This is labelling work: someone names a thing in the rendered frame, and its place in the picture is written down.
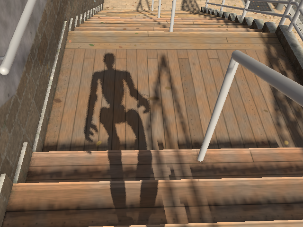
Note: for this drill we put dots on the stairs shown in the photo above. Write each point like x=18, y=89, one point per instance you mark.
x=147, y=20
x=231, y=187

